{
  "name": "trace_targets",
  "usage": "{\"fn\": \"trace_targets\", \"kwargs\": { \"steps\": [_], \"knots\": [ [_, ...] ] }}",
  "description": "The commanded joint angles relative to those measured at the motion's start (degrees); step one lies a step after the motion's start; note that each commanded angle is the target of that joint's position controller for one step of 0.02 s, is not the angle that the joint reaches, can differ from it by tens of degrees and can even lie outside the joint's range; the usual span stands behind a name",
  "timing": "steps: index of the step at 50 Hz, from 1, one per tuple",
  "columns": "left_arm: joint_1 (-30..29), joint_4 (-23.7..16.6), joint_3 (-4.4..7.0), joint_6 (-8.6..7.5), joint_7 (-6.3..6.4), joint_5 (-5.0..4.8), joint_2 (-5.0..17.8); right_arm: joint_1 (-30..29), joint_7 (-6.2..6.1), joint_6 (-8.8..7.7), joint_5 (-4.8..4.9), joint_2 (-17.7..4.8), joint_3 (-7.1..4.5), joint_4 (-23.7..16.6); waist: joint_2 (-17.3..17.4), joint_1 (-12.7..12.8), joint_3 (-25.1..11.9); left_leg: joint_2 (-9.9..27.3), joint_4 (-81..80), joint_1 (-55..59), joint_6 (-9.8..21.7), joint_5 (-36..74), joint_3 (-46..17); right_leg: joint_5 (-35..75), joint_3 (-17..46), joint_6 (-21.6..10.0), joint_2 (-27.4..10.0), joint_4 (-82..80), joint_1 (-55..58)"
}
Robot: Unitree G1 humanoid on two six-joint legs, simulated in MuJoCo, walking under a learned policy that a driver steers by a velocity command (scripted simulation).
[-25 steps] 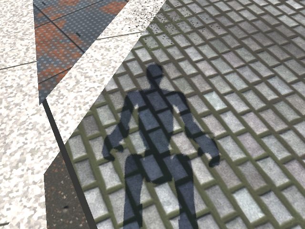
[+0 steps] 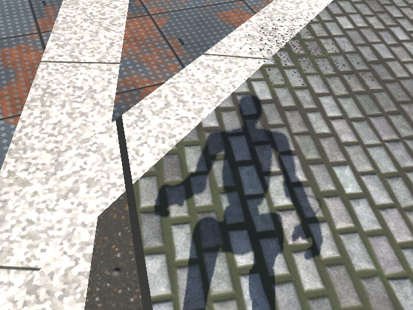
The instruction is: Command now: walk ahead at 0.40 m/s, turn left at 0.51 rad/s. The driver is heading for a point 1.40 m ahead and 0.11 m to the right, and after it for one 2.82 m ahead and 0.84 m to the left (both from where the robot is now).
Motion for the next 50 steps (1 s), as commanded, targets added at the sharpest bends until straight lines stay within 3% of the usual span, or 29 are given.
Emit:
{"fn": "trace_targets", "kwargs": {
  "steps": [1,4,6,10,12,13,14,15,16,17,18,19,20,21,22,24,27,30,33,36,38,39,40,41,42,43,44,46,50],
  "knots": [
    [-8.72,-6.18,0.46,-2.09,-0.46,0.58,3.35,-0.22,-1.12,-0.83,-0.04,-9.8,-2.12,-4.57,7.22,-0.64,3.83,13.4,-12.24,9.42,10.14,16.13,-16.18,8.96,1.43,1.78,-1.32,-5.78,-16.47],
    [-12.71,-7.02,-0.59,-2.15,-0.79,0.02,1.1,0.9,-1.95,-0.61,-0.14,-9.98,-2.22,-4.4,7.73,-1.96,4.75,9.86,-12.61,3.73,7.89,17.88,-10.34,18.29,-0.28,2.66,0.86,-18.25,-9.44],
    [-16.13,-7.97,-1.09,-2.29,-1.43,-0.43,0.41,3.32,-2.1,-0.7,-0.16,-9.91,-2.2,-3.53,8.65,-3.7,5.7,10.24,-13.41,1.37,7.51,16.16,-9.82,22.66,-1.11,2.53,1.51,-23.35,-5.55],
    [-17.82,-9.06,-0.89,-2.66,-2.1,-1.03,2.1,4.8,-2.0,-0.72,0.44,-10.3,-2.45,-2.28,9.31,-3.52,7.19,13.48,-11.73,5.6,6.91,17.91,-11.72,22.32,0.34,0.11,1.06,-28.52,-4.51],
    [-15.44,-8.67,-0.36,-2.8,-2.07,-0.97,3.56,4.05,-2.05,-0.41,0.33,-10.99,-2.81,-2.2,10.13,-1.85,5.9,14.51,-8.17,9.13,5.87,27.91,-11.58,18.57,-0.21,-1.67,1.62,-29.31,-1.96],
    [-12.65,-8.11,0.19,-2.75,-1.78,-0.82,4.7,3.67,-2.08,-0.19,0.17,-11.47,-3.01,-2.36,10.97,-0.3,3.41,14.06,-3.99,10.49,5.3,39.07,-10.94,15.96,-1.52,-2.85,3.03,-29.07,2.19],
    [-6.34,-6.52,1.12,-2.61,-1.26,-0.71,6.36,3.1,-2.05,0.15,-0.02,-11.28,-2.89,-2.56,10.99,3.14,-1.32,12.19,3.99,10.32,4.35,50.02,-9.17,15.75,-3.33,-4.69,4.72,-29.96,10.95],
    [2.75,-4.62,1.81,-2.36,-0.76,-0.32,8.12,2.25,-2.01,0.33,-0.41,-10.19,-2.32,-3.3,10.36,7.53,-8.12,9.93,15.59,3.77,2.76,49.4,-7.86,17.16,-0.75,-7.36,1.6,-28.1,25.98],
    [11.96,-3.4,2.66,-2.27,-0.43,0.95,12.18,6.61,-1.76,0.01,-1.27,-5.21,-0.83,-4.63,-0.6,7.82,-18.73,3.28,36.87,-14.98,-0.07,27.65,-6.49,12.0,19.46,-14.44,-12.45,-26.45,48.99],
    [15.37,-0.96,2.11,-2.28,-1.16,0.22,10.39,10.74,-1.52,-0.78,0.37,-2.75,0.2,-3.67,-16.35,6.52,-25.75,-4.26,52.43,-27.52,-1.98,-14.47,-8.42,-0.51,44.31,-19.94,-21.69,-37.09,57.21],
    [11.73,-1.24,0.86,-2.07,-1.04,-0.82,6.42,4.94,-1.13,-1.46,1.72,-8.59,-1.16,-4.55,-9.53,7.45,-16.13,-0.43,56.9,-33.68,-1.53,-13.26,-10.43,-9.46,41.58,-17.21,-19.67,-40.86,49.95],
    [7.93,-1.57,0.31,-1.63,-0.62,-0.71,4.91,-1.73,-0.82,-1.89,2.07,-9.72,-1.23,-6.47,-4.43,7.0,-7.79,2.48,55.8,-34.71,-0.98,-8.83,-7.45,-7.88,32.34,-15.1,-17.63,-41.78,40.47],
    [5.04,-1.39,-0.02,-1.42,-0.61,-0.04,4.8,-5.62,-0.72,-2.42,0.8,-8.79,-0.98,-7.68,0.41,4.95,-2.48,5.14,51.62,-33.35,-0.81,-4.81,-5.24,-1.63,27.34,-14.36,-15.11,-43.68,31.01],
    [3.22,-1.64,-0.43,-1.55,-0.63,0.6,3.85,-6.33,-0.77,-2.49,-0.41,-8.57,-1.36,-7.89,0.6,3.11,-0.83,7.01,47.99,-30.77,-0.82,-2.28,-4.95,3.59,24.04,-14.2,-13.02,-44.94,25.48],
    [2.17,-1.73,-0.58,-1.53,-0.58,0.87,3.76,-4.84,-0.62,-2.36,-0.47,-7.66,-1.26,-7.61,-1.0,1.43,-0.33,7.81,46.33,-28.15,-1.13,-1.38,-4.85,6.71,22.39,-14.69,-11.68,-46.23,21.79],
    [1.99,-1.3,-0.6,-1.79,-0.42,-0.12,3.72,-3.33,-0.64,-1.93,-0.67,-5.73,-0.8,-7.3,-2.19,-0.11,0.15,8.51,41.2,-26.81,-2.29,-1.36,-3.66,9.63,19.03,-15.65,-10.16,-48.35,18.38],
    [3.28,-0.54,0.08,-1.74,0.35,-0.78,5.96,-9.43,-0.78,-2.07,-1.69,-4.37,0.07,-9.65,-1.3,0.91,2.54,8.44,28.74,-26.63,-4.61,5.9,-2.12,12.65,14.15,-15.5,-8.53,-50.12,14.3],
    [6.17,0.23,0.65,-0.95,0.95,-1.23,7.51,-16.26,-0.2,-2.85,-1.31,-3.6,0.67,-11.12,-0.88,3.53,2.8,5.72,16.1,-22.02,-5.94,16.74,-1.13,14.17,10.96,-13.3,-6.37,-48.59,12.86],
    [10.06,1.17,0.82,-0.1,1.18,-1.87,8.15,-20.61,0.41,-3.41,-0.42,-4.88,0.3,-12.59,-1.47,5.18,2.35,3.93,10.02,-19.31,-6.38,19.81,-1.87,11.06,13.54,-12.12,-7.62,-45.54,15.41],
    [10.81,1.24,0.91,0.78,1.47,-1.65,8.31,-19.72,0.6,-3.96,-0.01,-7.28,-0.86,-12.96,-2.85,3.48,1.36,3.28,5.89,-14.71,-4.93,15.01,-2.42,7.08,17.79,-9.95,-8.96,-40.12,18.54],
    [10.68,0.88,0.0,1.16,1.49,-1.01,5.44,-11.21,0.11,-4.29,-0.35,-9.6,-2.31,-11.09,-2.75,-1.19,-2.39,4.35,3.26,-1.78,-2.21,11.48,-1.94,8.76,16.55,-7.02,-5.0,-30.09,15.53],
    [10.46,-0.59,-1.53,0.97,1.28,0.06,1.18,-2.09,-0.44,-4.36,-1.41,-13.28,-3.36,-10.32,4.02,-5.03,-10.41,14.64,3.41,11.63,1.56,8.09,-11.68,1.69,11.88,-4.53,-0.78,-12.71,8.66],
    [16.59,-3.01,-2.49,0.07,1.32,-1.51,-1.92,1.64,-0.17,-3.36,-2.11,-17.76,-4.47,-8.8,22.67,-2.11,-16.9,26.32,-3.13,25.58,9.49,-6.07,-36.54,-15.57,5.18,-1.86,4.94,5.4,-9.54],
    [15.47,-1.87,-1.25,0.1,1.56,-2.65,3.82,0.87,0.17,-3.27,-1.69,-12.63,-3.38,-9.08,16.97,-3.21,-13.2,25.72,-6.23,22.84,9.64,-15.4,-40.87,-13.95,8.49,-1.32,1.62,14.09,-15.99],
    [10.87,-2.45,-0.36,0.43,1.55,-2.57,6.52,-1.59,0.05,-3.21,-1.32,-9.36,-2.41,-9.36,11.84,-3.68,-7.16,23.71,-6.36,17.56,7.67,-12.43,-31.86,-8.7,8.26,-1.32,-0.17,16.42,-17.7],
    [8.93,-2.62,-0.3,0.82,1.61,-2.0,6.0,-4.79,0.09,-3.15,-1.56,-7.76,-1.78,-9.52,8.4,-2.34,-4.32,21.18,-6.89,11.92,6.58,-4.52,-24.59,-4.29,7.32,-0.87,-2.03,15.77,-15.7],
    [7.38,-3.05,-0.13,1.17,1.49,-1.43,5.33,-7.13,0.15,-3.04,-1.67,-5.99,-1.3,-9.2,7.64,-1.3,-1.31,18.62,-8.41,7.4,6.05,1.18,-18.96,-1.42,7.29,-0.63,-3.28,13.18,-14.52],
    [7.42,-3.66,-0.16,2.15,0.9,-1.73,3.62,-8.95,-0.03,-3.48,-1.81,-5.61,-1.38,-8.5,9.98,0.55,0.53,17.01,-11.21,1.99,6.07,7.92,-11.94,1.45,6.51,0.04,-5.18,10.67,-10.59],
    [3.36,-5.87,-0.65,3.18,0.52,-1.09,1.5,-7.92,-0.43,-4.08,-1.44,-7.77,-2.45,-6.52,6.25,0.66,2.09,17.71,-13.68,2.02,7.46,17.64,-3.83,6.9,6.13,1.2,-5.56,3.54,-12.83]
  ]
}}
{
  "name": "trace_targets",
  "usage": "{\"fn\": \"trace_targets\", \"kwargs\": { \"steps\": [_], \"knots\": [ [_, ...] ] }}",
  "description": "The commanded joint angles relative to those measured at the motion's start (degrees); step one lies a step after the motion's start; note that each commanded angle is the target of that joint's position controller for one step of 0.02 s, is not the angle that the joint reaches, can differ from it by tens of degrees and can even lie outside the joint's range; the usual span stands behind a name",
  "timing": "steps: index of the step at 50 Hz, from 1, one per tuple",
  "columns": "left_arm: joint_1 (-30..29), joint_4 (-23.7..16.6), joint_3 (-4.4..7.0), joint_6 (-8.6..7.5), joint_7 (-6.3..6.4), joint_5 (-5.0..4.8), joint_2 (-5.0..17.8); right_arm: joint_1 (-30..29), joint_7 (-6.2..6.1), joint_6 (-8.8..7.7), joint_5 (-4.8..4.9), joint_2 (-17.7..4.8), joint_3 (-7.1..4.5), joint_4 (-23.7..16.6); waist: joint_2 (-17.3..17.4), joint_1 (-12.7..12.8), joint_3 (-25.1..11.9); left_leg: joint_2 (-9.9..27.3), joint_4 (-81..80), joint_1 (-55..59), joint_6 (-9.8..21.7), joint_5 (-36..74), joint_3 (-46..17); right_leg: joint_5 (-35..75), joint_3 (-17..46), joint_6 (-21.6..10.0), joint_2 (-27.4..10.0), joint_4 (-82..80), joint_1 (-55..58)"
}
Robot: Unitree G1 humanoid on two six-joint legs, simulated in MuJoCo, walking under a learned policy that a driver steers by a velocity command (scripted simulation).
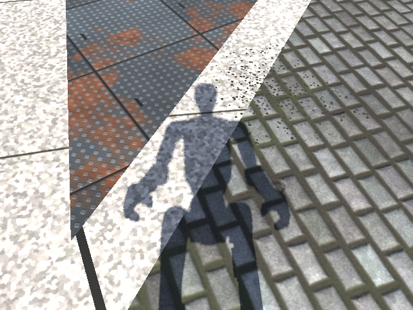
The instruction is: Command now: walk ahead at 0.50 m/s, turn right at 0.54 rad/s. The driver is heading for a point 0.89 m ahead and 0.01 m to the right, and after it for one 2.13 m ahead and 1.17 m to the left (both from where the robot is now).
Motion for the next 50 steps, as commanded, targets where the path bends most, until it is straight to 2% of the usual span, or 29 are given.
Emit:
{"fn": "trace_targets", "kwargs": {
  "steps": [1,5,8,10,12,13,14,15,16,17,18,19,20,21,24,27,31,36,39,40,41,42,43,44,45,46,47,48,50],
  "knots": [
    [-1.61,-4.98,-0.1,-0.1,-0.52,0.38,0.54,-2.59,-0.47,-1.1,0.11,-8.44,-2.3,-2.93,6.98,0.95,0.52,16.29,-11.21,5.39,9.8,13.03,-9.62,6.04,2.47,0.7,-2.78,-5.9,-7.2],
    [-8.42,-6.8,-0.77,-0.65,-2.0,0.39,-0.38,-1.51,-0.99,-0.31,0.52,-10.5,-2.89,-1.51,6.23,-1.3,2.26,15.35,-11.59,6.48,8.23,14.14,-2.19,15.04,-1.17,-0.33,-1.88,-18.43,-4.15],
    [-12.86,-8.77,-0.86,-0.68,-2.89,0.2,-0.11,0.48,-1.03,0.44,1.38,-11.92,-3.4,-0.13,6.15,-2.37,3.94,16.42,-10.73,9.87,7.16,15.3,0.65,13.86,-3.45,-2.01,-1.22,-23.84,-3.3],
    [-14.2,-9.88,-0.7,-0.74,-3.21,0.33,0.3,1.89,-0.85,1.07,2.11,-12.69,-3.64,0.97,6.28,-1.93,4.12,17.33,-8.27,12.17,6.72,22.22,1.58,9.26,-4.82,-3.91,0.34,-26.51,-1.01],
    [-10.62,-9.69,0.4,-0.61,-3.08,0.8,2.3,1.84,-0.9,1.63,2.67,-14.55,-4.03,1.48,8.18,1.39,0.58,17.3,-0.41,13.69,5.97,41.28,3.14,3.72,-7.59,-6.49,4.28,-28.15,7.38],
    [-3.24,-7.73,1.71,-0.48,-2.77,0.87,4.35,1.13,-0.97,1.97,2.84,-14.65,-3.86,1.68,7.71,6.08,-3.59,15.86,8.76,12.05,4.82,47.32,4.97,5.84,-8.85,-8.24,6.76,-31.51,17.87],
    [6.05,-4.86,3.43,-0.17,-1.89,0.71,7.55,1.69,-1.17,1.88,2.39,-12.88,-3.0,1.7,6.37,10.44,-8.44,13.57,20.89,3.85,2.91,42.83,6.38,9.61,-7.24,-9.91,7.35,-32.76,33.44],
    [11.89,-3.5,4.47,0.1,-0.63,0.83,13.14,4.2,-0.88,1.39,0.0,-6.67,-0.84,-0.16,-6.09,9.53,-14.4,8.18,42.24,-17.08,-0.12,4.58,6.41,10.71,14.56,-15.09,-7.13,-32.67,53.3],
    [10.59,-5.09,3.74,-0.69,-0.86,0.85,14.24,7.54,-0.31,-0.1,1.09,-5.16,0.4,-0.49,-10.53,6.89,-24.83,0.11,56.94,-28.47,-1.5,-24.16,-5.27,2.37,42.48,-23.83,-18.98,-42.73,59.84],
    [9.17,-4.68,2.32,-1.39,-1.39,1.13,9.2,0.94,0.12,-0.75,3.63,-10.93,-1.29,-0.95,-2.05,9.67,-19.64,2.99,59.79,-33.31,-0.94,-20.83,-10.89,1.19,35.6,-20.55,-17.73,-45.25,55.23],
    [6.76,-3.89,1.72,-1.92,-1.47,1.26,7.52,-2.55,0.25,-1.0,4.43,-10.65,-1.14,-2.16,-2.27,8.44,-11.22,5.21,57.2,-34.79,0.02,-16.37,-9.92,4.32,25.27,-17.99,-15.45,-45.61,46.64],
    [3.07,-3.35,1.12,-2.37,-1.49,1.24,5.59,-3.24,-0.23,-0.87,3.24,-9.67,-1.03,-1.54,0.97,5.81,-7.05,7.88,52.73,-32.41,0.12,-11.52,-9.87,7.82,18.77,-15.57,-12.68,-46.46,38.59],
    [0.33,-3.3,0.49,-2.83,-1.57,1.57,3.33,-2.42,-0.39,-0.22,2.35,-9.76,-1.38,-0.92,-0.6,3.78,-4.63,9.24,49.68,-29.4,-0.07,-8.21,-10.37,11.7,13.83,-14.45,-10.54,-48.08,33.0],
    [-1.08,-3.22,0.31,-3.32,-1.56,1.98,2.59,0.05,-0.24,0.72,2.38,-9.2,-1.4,0.14,-1.97,2.16,-4.25,9.9,48.77,-25.73,-0.27,-5.28,-11.12,12.49,10.69,-13.78,-9.55,-50.3,29.3],
    [-1.7,-1.35,0.71,-5.03,-1.26,2.45,3.02,1.09,-0.46,2.72,2.52,-6.7,-1.14,1.02,-0.19,0.78,-2.11,9.22,45.52,-25.76,-1.63,-0.18,-12.17,17.47,3.67,-13.85,-9.25,-54.67,25.82],
    [-0.18,0.59,0.75,-5.33,-0.37,2.78,2.96,-2.84,-0.57,2.74,2.25,-5.93,-1.11,-0.08,0.37,1.98,0.56,7.87,37.47,-30.39,-2.4,8.41,-13.73,20.28,-2.33,-12.27,-8.11,-56.02,27.78],
    [0.54,1.96,0.83,-5.13,0.39,2.41,4.18,-8.65,0.75,2.1,1.92,-4.13,-0.32,-1.77,0.72,4.33,2.65,6.53,23.99,-29.16,-1.61,18.68,-9.73,20.15,-8.37,-9.98,-7.49,-57.66,30.16],
    [4.92,4.89,1.47,-3.13,0.96,1.38,5.81,-15.7,2.79,2.0,1.84,-3.19,0.41,-6.19,1.61,6.98,5.32,5.42,16.18,-34.01,0.95,13.7,-5.96,27.63,-11.24,-9.44,-11.24,-53.89,41.47],
    [3.57,4.71,2.02,-1.65,1.73,1.0,7.98,-13.99,3.71,2.35,1.9,-4.87,-0.42,-7.94,-1.04,4.25,1.79,1.34,15.41,-27.51,3.86,5.19,-1.18,51.09,-13.61,-7.72,-11.77,-45.16,44.67],
    [3.0,4.49,2.21,-1.21,2.09,0.91,8.8,-10.64,3.68,2.65,1.89,-6.23,-1.17,-7.7,-2.31,2.03,-0.83,-0.79,16.01,-22.46,5.18,2.17,0.31,59.94,-14.17,-7.08,-11.58,-39.38,44.73],
    [1.89,4.1,2.19,-0.72,2.44,0.92,9.14,-3.71,3.33,2.78,1.75,-8.75,-2.52,-6.38,-2.22,-1.91,-4.22,-3.17,14.57,-13.66,6.69,2.12,0.81,63.89,-14.73,-5.85,-10.21,-29.18,42.26],
    [0.44,3.38,1.8,-0.89,2.73,0.61,8.61,4.81,2.39,2.82,1.39,-11.97,-4.17,-4.72,0.3,-6.99,-8.39,-3.13,8.88,1.03,8.98,10.26,-2.53,55.6,-15.5,-3.09,-7.25,-14.65,33.62],
    [5.72,0.77,-0.26,-2.08,2.13,2.88,1.49,7.08,1.15,2.96,0.61,-18.41,-5.42,-4.59,14.93,-2.59,-15.05,12.23,11.35,24.26,17.51,27.07,-26.44,7.11,-14.27,1.33,1.6,8.11,9.23],
    [7.02,0.32,-1.24,-4.13,1.05,2.75,2.0,5.97,1.36,2.49,0.24,-17.87,-4.74,-7.06,14.45,-1.96,-26.24,22.07,4.81,33.56,26.62,33.22,-50.69,-23.2,-1.18,2.64,9.82,21.22,-1.26],
    [1.28,-0.33,0.01,-4.97,0.38,0.7,6.34,4.07,1.62,2.4,0.22,-14.41,-3.79,-7.68,7.27,-4.34,-23.51,19.63,4.35,30.27,23.13,38.25,-41.01,-19.84,4.37,1.52,5.4,21.7,-4.02],
    [-1.53,-1.68,-0.35,-5.26,0.47,0.2,5.65,0.98,1.54,2.29,1.09,-12.16,-3.29,-7.77,4.64,-2.62,-15.36,16.77,4.33,21.83,20.16,39.12,-32.26,-15.63,3.13,0.84,2.97,16.66,-5.19],
    [-2.32,-1.21,-0.22,-4.97,1.07,1.17,5.21,-2.09,1.33,2.51,1.91,-10.78,-2.95,-7.98,0.93,-0.37,-9.32,13.86,2.95,13.16,17.69,37.67,-27.32,-12.97,1.69,1.32,1.13,12.08,-4.7],
    [-2.0,-1.19,0.28,-4.15,1.54,1.81,5.98,-4.41,0.96,2.83,1.84,-9.48,-2.49,-8.71,1.72,1.53,-6.7,12.0,1.1,6.06,16.55,36.99,-24.44,-10.67,1.45,1.73,-0.11,8.68,-1.46],
    [0.34,-1.03,0.19,-2.37,1.84,2.13,4.79,-6.39,0.61,3.13,0.64,-10.05,-2.63,-9.5,4.49,3.88,-6.01,9.84,-0.86,-1.91,16.32,39.95,-22.1,-7.94,0.78,3.22,0.24,4.7,3.53]
  ]
}}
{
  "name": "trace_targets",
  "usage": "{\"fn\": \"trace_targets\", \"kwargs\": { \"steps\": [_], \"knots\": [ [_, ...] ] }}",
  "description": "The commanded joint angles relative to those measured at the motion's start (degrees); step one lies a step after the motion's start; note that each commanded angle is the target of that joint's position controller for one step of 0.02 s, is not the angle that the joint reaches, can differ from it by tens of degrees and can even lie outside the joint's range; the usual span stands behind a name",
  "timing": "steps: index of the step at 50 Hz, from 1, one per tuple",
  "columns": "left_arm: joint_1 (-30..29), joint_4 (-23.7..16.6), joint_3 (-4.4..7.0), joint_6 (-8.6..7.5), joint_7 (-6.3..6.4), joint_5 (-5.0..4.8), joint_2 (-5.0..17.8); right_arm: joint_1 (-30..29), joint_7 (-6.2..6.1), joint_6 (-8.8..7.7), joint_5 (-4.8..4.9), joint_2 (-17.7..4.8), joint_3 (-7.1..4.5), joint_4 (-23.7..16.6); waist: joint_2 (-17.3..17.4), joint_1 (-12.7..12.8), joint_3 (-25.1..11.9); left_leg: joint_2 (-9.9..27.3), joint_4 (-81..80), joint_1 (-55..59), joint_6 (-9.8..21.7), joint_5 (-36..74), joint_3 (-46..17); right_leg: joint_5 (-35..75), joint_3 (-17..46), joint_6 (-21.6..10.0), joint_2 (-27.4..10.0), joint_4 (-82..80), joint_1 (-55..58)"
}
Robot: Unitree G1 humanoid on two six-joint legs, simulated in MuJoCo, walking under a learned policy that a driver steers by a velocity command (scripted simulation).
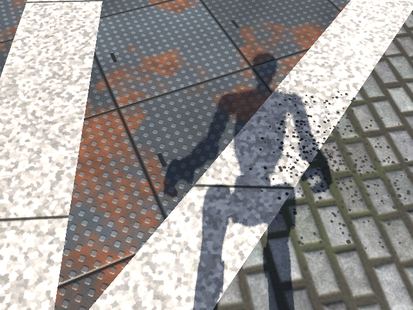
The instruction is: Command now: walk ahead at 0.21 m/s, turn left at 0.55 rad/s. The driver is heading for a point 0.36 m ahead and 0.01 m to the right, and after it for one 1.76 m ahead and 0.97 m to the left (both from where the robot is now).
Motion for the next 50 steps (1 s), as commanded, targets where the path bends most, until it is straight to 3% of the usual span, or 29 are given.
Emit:
{"fn": "trace_targets", "kwargs": {
  "steps": [1,4,7,12,14,15,16,17,18,19,21,22,24,27,31,33,34,35,36,37,38,40,41,43,46,50],
  "knots": [
    [5.61,-2.54,1.54,1.01,0.8,0.57,5.23,-0.51,-0.9,-0.37,-0.53,-8.07,-2.25,-4.21,2.53,2.74,-10.29,14.47,-8.28,8.36,11.39,38.74,-13.91,4.05,0.09,2.14,-0.84,-5.11,-3.32],
    [3.3,-3.19,1.06,1.69,1.41,0.8,4.2,0.05,-2.08,0.58,-0.02,-9.19,-2.59,-3.68,4.21,2.15,-12.41,12.64,-6.47,7.67,9.69,38.41,-12.48,9.36,0.03,3.85,0.79,-14.13,-3.27],
    [0.34,-3.31,0.75,1.98,0.94,0.3,3.94,-0.27,-3.13,2.02,0.22,-8.21,-2.07,-3.51,6.11,0.66,-13.97,11.85,-5.3,8.15,7.07,29.78,-12.08,17.13,0.1,4.12,1.16,-22.19,-1.15],
    [-3.6,-4.5,1.09,1.46,-0.12,0.14,5.05,0.54,-3.0,2.74,-0.6,-6.93,-1.12,-2.46,7.91,-1.43,-11.76,14.13,-1.92,10.04,6.51,21.14,-17.22,15.41,0.38,2.12,1.81,-31.85,2.07],
    [-1.89,-4.25,1.31,0.69,-0.52,0.4,4.84,-0.92,-2.93,2.67,-0.14,-5.76,-0.44,-2.36,8.15,0.43,-10.62,13.41,1.16,10.0,4.78,17.47,-18.91,19.0,-0.37,-0.24,2.12,-40.98,6.9],
    [-0.96,-4.16,1.33,0.15,-0.57,0.99,5.0,-0.27,-2.9,2.38,-0.21,-4.56,0.03,-2.0,7.19,1.32,-10.03,11.18,2.76,8.32,2.39,13.12,-18.74,29.36,0.97,-2.04,0.45,-47.61,12.33],
    [-0.35,-4.78,1.62,-0.18,-0.19,2.13,7.91,1.96,-2.83,1.8,-1.61,-2.02,0.88,-2.25,0.91,-0.22,-12.32,7.01,8.4,5.62,-0.82,3.81,-15.21,47.41,8.47,-4.89,-7.86,-47.55,19.26],
    [-1.54,-4.66,1.62,0.41,0.15,2.84,8.85,8.81,-2.84,1.51,-1.71,-1.36,0.95,-1.18,-10.19,-4.52,-13.51,1.01,14.22,0.14,-4.43,-19.81,-10.12,59.99,16.65,-13.77,-15.71,-45.5,23.92],
    [0.09,-3.6,0.47,0.77,0.0,2.08,4.04,6.79,-3.04,1.85,-1.78,-4.13,0.62,-1.38,-12.65,-2.22,-14.87,3.15,17.29,-0.9,-7.11,-26.05,-8.25,53.82,22.49,-18.95,-18.95,-47.75,22.68],
    [0.77,-3.34,0.08,0.89,-0.34,1.66,3.13,3.29,-3.25,2.49,-1.05,-6.25,-0.1,-1.72,-10.84,-0.16,-13.64,3.97,20.18,-1.96,-8.06,-26.71,-7.86,48.13,21.85,-18.55,-17.06,-48.78,22.78],
    [0.68,-3.14,1.54,1.62,-0.02,0.7,7.43,0.35,-3.63,4.22,-0.04,-7.86,-1.26,-1.75,-8.49,1.51,-11.67,3.85,30.11,-6.72,-9.93,-27.29,-6.89,41.79,18.73,-17.16,-16.36,-49.42,23.02],
    [-0.3,-3.18,1.99,2.02,0.39,0.48,8.63,0.71,-3.58,4.82,0.32,-7.64,-1.47,-1.52,-7.34,1.04,-10.8,4.22,32.88,-6.8,-10.4,-26.24,-6.89,39.42,16.24,-16.31,-15.71,-49.79,21.25],
    [-2.67,-3.4,2.17,3.12,0.88,0.51,8.07,1.91,-3.6,5.32,0.9,-5.29,-1.14,-0.95,-7.65,0.07,-9.22,4.16,30.81,-5.48,-10.86,-23.5,-3.84,35.95,9.48,-14.36,-12.21,-50.78,18.21],
    [-3.68,-3.18,2.16,4.45,1.57,0.65,6.51,1.26,-3.59,5.42,0.93,-3.09,-0.64,-1.32,-10.17,0.92,-10.49,5.17,24.71,-2.25,-10.91,-20.03,-0.44,35.46,4.17,-14.43,-11.05,-50.68,18.23],
    [-3.58,-2.37,2.82,5.52,1.89,0.24,7.71,0.9,-2.5,5.36,0.78,-3.84,-0.89,-2.31,-11.14,1.79,-11.72,6.24,15.17,1.82,-8.84,-15.38,1.7,31.92,3.31,-14.95,-13.69,-50.1,19.5],
    [-5.23,-2.13,3.03,5.91,1.96,-0.69,8.3,4.44,-1.74,5.25,0.47,-4.12,-1.34,-1.18,-10.34,-0.5,-11.18,5.26,5.48,7.2,-6.23,-8.03,4.07,27.07,1.23,-12.67,-13.25,-47.92,16.87],
    [-4.34,-1.41,3.02,5.99,1.92,-1.24,7.66,6.1,-1.55,5.23,0.09,-4.84,-1.76,-0.51,-8.65,-1.1,-10.21,4.4,0.39,10.53,-4.19,-4.86,3.68,21.28,-0.67,-9.8,-11.82,-45.14,13.98],
    [-2.04,-0.49,2.71,6.04,1.61,-0.88,5.56,6.84,-1.86,5.16,-0.48,-7.62,-2.6,-0.85,0.04,-0.52,-7.87,9.41,-6.24,14.38,-0.86,0.52,-6.1,11.64,-5.57,-4.57,-7.91,-35.89,6.48],
    [-4.63,-3.76,1.81,5.66,1.56,1.45,2.84,6.11,-2.6,5.11,-0.6,-15.42,-4.28,-2.76,17.88,0.26,-4.65,24.44,-11.13,15.87,8.55,10.99,-28.58,-7.59,-10.38,1.26,2.08,-22.81,-9.0],
    [-11.16,-5.47,2.54,4.94,1.97,1.02,4.94,7.64,-2.26,3.67,-3.12,-14.51,-3.75,-3.2,14.5,-3.87,-5.91,27.03,-13.13,11.49,14.2,9.15,-33.25,-12.4,-1.2,0.72,3.34,-10.9,-9.63],
    [-9.83,-4.84,3.13,4.83,1.92,-0.05,6.08,5.03,-2.3,2.45,-3.18,-12.31,-3.09,-3.0,10.78,-1.62,-5.34,24.24,-12.53,11.06,11.94,6.41,-27.7,-7.94,0.89,-0.16,2.03,-6.97,-9.9],
    [-6.24,-2.18,3.87,4.95,2.32,0.29,6.65,-0.2,-2.92,1.78,-0.53,-9.09,-2.37,-3.65,7.93,0.65,-5.65,18.74,-10.43,12.63,6.16,5.47,-21.02,0.15,1.45,0.08,1.11,-7.09,-10.07],
    [-5.82,-1.92,3.95,4.82,2.31,0.55,6.44,-0.56,-3.28,1.87,-0.09,-8.14,-1.87,-3.76,8.07,0.85,-6.47,17.54,-9.65,12.61,5.84,9.93,-19.61,2.43,1.22,0.77,1.52,-5.96,-8.67],
    [-5.35,-2.16,3.71,4.41,1.82,-0.01,5.22,1.02,-3.76,2.29,-0.18,-7.47,-1.62,-3.81,7.56,0.85,-8.64,16.37,-8.59,14.2,6.32,14.68,-18.39,4.86,0.72,1.74,2.7,-6.44,-6.93],
    [-7.55,-3.08,3.06,4.05,1.51,-0.38,3.95,3.07,-4.29,2.79,0.09,-8.27,-2.11,-3.81,8.09,-0.6,-8.69,15.91,-7.5,18.02,6.54,14.11,-19.88,5.91,1.07,2.54,3.24,-16.3,-7.12],
    [-8.22,-3.46,2.78,3.53,0.61,-0.66,4.18,2.68,-4.26,3.61,-0.05,-9.85,-2.83,-4.74,9.49,-1.46,-8.51,15.82,-6.74,15.88,7.32,11.29,-23.87,4.27,1.57,2.6,4.36,-25.73,-1.24]
  ]
}}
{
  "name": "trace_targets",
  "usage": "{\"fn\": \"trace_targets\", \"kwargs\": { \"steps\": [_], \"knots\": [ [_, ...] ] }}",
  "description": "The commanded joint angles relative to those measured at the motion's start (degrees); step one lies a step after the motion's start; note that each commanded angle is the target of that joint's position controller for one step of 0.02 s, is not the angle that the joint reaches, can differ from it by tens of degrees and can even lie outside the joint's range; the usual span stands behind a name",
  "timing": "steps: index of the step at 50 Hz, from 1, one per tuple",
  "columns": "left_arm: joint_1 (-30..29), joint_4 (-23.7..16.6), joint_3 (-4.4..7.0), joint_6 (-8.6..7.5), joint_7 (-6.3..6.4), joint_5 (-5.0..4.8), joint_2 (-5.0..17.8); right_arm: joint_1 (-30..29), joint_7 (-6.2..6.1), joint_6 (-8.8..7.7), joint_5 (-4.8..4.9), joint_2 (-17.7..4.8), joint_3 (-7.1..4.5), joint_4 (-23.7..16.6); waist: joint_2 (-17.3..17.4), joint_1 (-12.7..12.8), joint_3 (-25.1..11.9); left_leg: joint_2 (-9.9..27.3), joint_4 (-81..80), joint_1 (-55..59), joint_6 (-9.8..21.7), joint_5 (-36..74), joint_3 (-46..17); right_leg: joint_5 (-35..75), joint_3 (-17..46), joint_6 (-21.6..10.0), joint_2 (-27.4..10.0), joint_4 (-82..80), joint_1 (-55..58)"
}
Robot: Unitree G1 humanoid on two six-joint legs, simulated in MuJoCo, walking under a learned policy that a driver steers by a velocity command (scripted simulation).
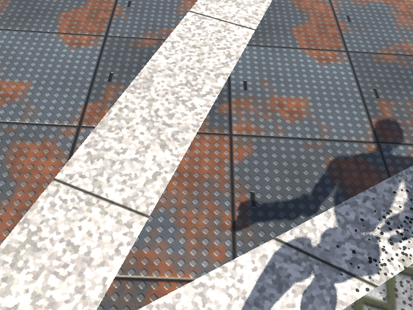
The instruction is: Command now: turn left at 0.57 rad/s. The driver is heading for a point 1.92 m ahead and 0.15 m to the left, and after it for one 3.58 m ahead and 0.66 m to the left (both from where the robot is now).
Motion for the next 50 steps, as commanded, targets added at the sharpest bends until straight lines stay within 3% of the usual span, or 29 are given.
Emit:
{"fn": "trace_targets", "kwargs": {
  "steps": [1,5,7,8,9,10,11,12,13,14,17,21,24,26,27,28,29,30,31,33,35,38,40,42,45,48,50],
  "knots": [
    [-3.06,-4.52,0.63,-1.37,-0.63,-0.35,4.13,-0.62,-0.1,-0.05,-0.03,-10.84,-3.23,-4.27,10.55,-0.76,-5.99,13.64,-4.77,8.53,10.36,15.9,-17.09,-1.27,0.79,-0.01,0.65,-6.27,-1.03],
    [-0.7,-4.32,0.89,-2.26,-1.58,-0.66,4.85,-3.16,0.43,0.59,0.59,-10.84,-3.37,-5.32,10.96,0.0,-6.84,12.56,-2.7,8.44,9.64,20.49,-21.68,-0.87,1.0,-1.05,1.61,-15.07,4.55],
    [2.75,-3.34,1.22,-2.73,-1.93,-0.47,4.92,-5.62,0.27,0.93,1.53,-10.36,-3.25,-6.0,10.21,2.39,-7.41,10.07,-0.21,6.72,7.07,18.42,-21.57,7.86,-0.17,-2.32,1.43,-27.02,11.24],
    [4.49,-2.79,1.77,-2.75,-1.8,-0.06,6.36,-5.26,0.07,0.98,1.57,-9.23,-2.96,-6.24,8.36,2.56,-8.09,7.69,2.2,2.71,4.52,11.35,-19.9,14.39,1.39,-3.73,-2.12,-30.86,17.43],
    [4.89,-3.42,2.41,-2.37,-1.46,0.87,9.96,-1.91,0.24,0.95,0.57,-6.13,-2.19,-6.06,-3.12,0.44,-9.7,1.61,13.44,-4.76,1.14,-6.83,-12.25,21.77,11.74,-8.18,-13.67,-31.72,24.22],
    [4.03,-3.46,2.71,-2.06,-1.64,2.61,12.61,-1.24,0.21,0.48,0.95,-7.91,-2.96,-7.36,-14.81,-0.69,-5.89,-5.99,24.16,-16.3,-2.22,-26.43,-3.02,31.05,24.53,-18.47,-23.14,-32.97,21.9],
    [1.85,-4.85,2.05,-2.33,-1.46,2.35,9.89,0.24,0.28,0.11,-0.05,-12.29,-4.27,-6.37,-10.19,-0.76,-5.2,-1.11,36.31,-17.42,-4.6,-25.21,-2.98,30.08,24.23,-21.98,-26.04,-33.13,19.16],
    [-1.16,-5.69,1.12,-2.32,-1.06,1.82,6.67,0.51,0.5,0.34,0.41,-13.65,-5.02,-4.99,-7.03,-1.6,-4.17,-0.04,40.56,-17.19,-5.43,-20.97,-2.39,27.17,17.88,-19.76,-22.12,-32.37,17.58],
    [-2.96,-6.12,0.76,-2.12,-0.78,1.23,5.57,1.29,0.37,0.99,0.48,-12.27,-4.97,-3.7,-5.55,-2.05,-3.21,0.35,42.68,-17.54,-6.43,-17.5,-1.53,23.24,12.58,-17.06,-18.05,-31.85,17.3],
    [-2.77,-6.05,0.46,-2.03,-0.54,0.48,5.02,0.82,0.28,1.42,0.24,-10.82,-4.58,-3.61,-5.57,-1.03,-2.59,0.28,44.69,-18.85,-7.27,-14.79,-1.37,23.58,10.57,-16.57,-16.6,-31.53,17.86],
    [1.11,-4.89,0.31,-1.31,-0.12,0.79,5.84,-2.56,0.56,1.23,0.78,-6.86,-3.06,-5.28,-6.8,1.34,-2.97,0.36,39.46,-18.49,-8.52,-12.67,1.79,28.56,5.75,-17.83,-14.44,-31.47,20.49],
    [1.87,-4.39,0.77,-0.63,-0.56,0.42,8.01,-5.05,0.96,0.81,-0.11,-4.37,-1.33,-6.5,-8.74,2.9,-5.54,3.43,23.22,-10.83,-8.6,-14.02,4.99,31.34,3.88,-18.33,-15.47,-30.09,22.55],
    [2.99,-3.43,0.82,-0.25,-1.23,-0.4,9.18,-3.83,1.33,0.72,0.25,-5.23,-1.31,-5.73,-9.68,3.08,-5.73,3.0,11.78,-3.52,-7.7,-10.72,8.16,32.14,4.11,-18.09,-15.85,-28.74,20.8],
    [2.75,-2.72,0.13,-0.24,-1.36,-1.23,8.2,0.03,1.59,0.59,0.05,-4.96,-1.38,-3.7,-8.16,0.64,-5.35,1.97,-3.51,4.99,-5.23,1.23,9.73,29.7,3.07,-15.58,-14.56,-26.01,17.75],
    [5.75,-1.39,-0.55,-0.75,-1.53,-1.11,6.61,0.07,1.43,0.56,-0.24,-6.34,-1.52,-3.85,-5.8,0.78,-5.63,3.63,-8.13,11.15,-3.47,7.9,6.76,24.81,2.15,-11.88,-13.24,-24.92,14.15],
    [7.29,-1.66,-1.73,-1.48,-2.0,1.16,3.65,1.13,0.84,0.64,-0.61,-9.85,-1.97,-4.47,3.62,2.2,-9.19,12.82,-6.75,18.92,-0.97,23.08,-3.98,13.02,-1.89,-6.77,-9.23,-17.94,8.98],
    [8.11,-2.35,-2.59,-2.03,-2.12,1.84,0.88,-3.12,0.87,0.59,-1.76,-10.19,-1.48,-4.86,14.13,4.99,-8.66,19.37,-4.48,13.02,6.26,25.46,-9.17,-2.25,-5.24,-2.99,-5.2,-18.53,7.23],
    [4.67,-2.19,-2.13,-1.75,-1.61,1.7,3.8,-5.39,1.47,-0.1,-1.89,-6.07,-0.61,-5.47,10.63,2.5,-7.47,17.42,-5.54,8.76,8.35,15.76,-8.32,-2.38,-4.32,-1.38,-5.47,-18.36,10.24],
    [3.42,-2.13,-1.96,-1.67,-1.54,1.37,4.41,-6.05,1.82,-0.71,-2.16,-4.54,-0.02,-4.68,9.83,2.71,-6.27,14.4,-5.8,7.63,6.23,9.06,-6.21,2.72,-4.36,-1.37,-5.22,-20.5,11.38],
    [3.93,-1.09,-1.98,-1.12,-1.14,1.6,5.02,-6.5,1.95,-1.51,-1.86,-5.38,-0.09,-3.98,10.7,2.31,-4.11,11.29,-6.04,5.66,2.92,2.89,-4.11,10.11,-3.78,-1.15,-5.42,-23.32,13.03],
    [5.28,0.04,-1.89,-1.15,-1.24,1.21,5.9,-5.03,1.94,-1.71,-1.92,-4.48,0.45,-3.21,8.07,2.18,-2.06,9.71,-6.24,3.29,1.38,1.74,-3.12,11.23,-3.77,-1.57,-5.74,-23.92,14.39],
    [6.03,1.88,-2.11,-1.55,-1.31,1.11,5.01,-4.46,1.75,-1.9,-1.73,-4.3,0.57,-2.27,4.96,1.96,-2.31,8.65,-4.49,5.52,0.87,5.0,-1.3,13.06,-3.3,-1.45,-5.94,-25.36,14.12],
    [5.9,2.66,-2.13,-1.6,-1.3,0.53,5.38,-4.53,1.4,-1.8,-1.84,-4.77,0.28,-2.04,3.76,1.46,-2.26,8.09,-3.68,7.28,0.59,7.22,0.24,13.99,-2.88,-1.55,-5.87,-25.17,12.64],
    [4.68,2.07,-1.79,-1.46,-1.05,0.02,6.57,-4.17,0.77,-1.35,-1.51,-6.77,-0.59,-1.91,3.92,0.97,-2.44,9.35,-3.52,8.91,1.67,9.3,0.05,13.84,-2.89,-1.7,-5.19,-22.41,9.74],
    [4.85,1.23,-1.45,-0.86,-0.78,-0.37,6.54,-3.07,0.04,-0.51,-1.16,-8.15,-1.63,-1.45,6.45,0.79,-2.72,14.03,-4.53,9.46,5.51,11.93,-1.83,9.41,-3.88,-1.43,-4.03,-15.6,5.63],
    [5.13,0.12,-0.91,0.16,-1.2,-0.57,6.04,-3.71,-0.34,-0.6,-1.45,-7.92,-1.95,-2.01,10.59,0.01,-3.12,21.84,-6.04,8.22,11.69,18.11,-6.16,-11.25,-3.48,-1.86,-4.53,1.71,0.09],
    [5.46,-0.5,-0.68,0.97,-1.64,-1.02,5.25,-5.5,-0.26,-1.26,-1.09,-8.01,-2.11,-1.82,7.81,1.08,-2.44,23.8,-5.84,7.87,12.87,23.68,-4.5,-14.29,-2.29,-2.11,-6.36,6.35,-2.44]
  ]
}}
Keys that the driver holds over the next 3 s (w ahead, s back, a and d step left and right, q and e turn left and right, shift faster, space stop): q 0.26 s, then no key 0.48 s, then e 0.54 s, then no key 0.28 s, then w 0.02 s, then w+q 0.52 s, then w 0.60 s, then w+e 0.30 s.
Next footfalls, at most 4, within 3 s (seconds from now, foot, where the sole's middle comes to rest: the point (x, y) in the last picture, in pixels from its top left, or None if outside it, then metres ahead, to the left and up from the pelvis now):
0.18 right None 0.06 -0.14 -0.78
0.54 left None -0.01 0.13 -0.78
1.14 right None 0.04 -0.11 -0.78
1.82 left None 0.06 0.09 -0.78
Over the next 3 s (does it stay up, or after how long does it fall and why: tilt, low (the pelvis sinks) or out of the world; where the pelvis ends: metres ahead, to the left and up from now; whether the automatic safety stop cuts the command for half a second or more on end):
stays up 0.63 0.13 0.00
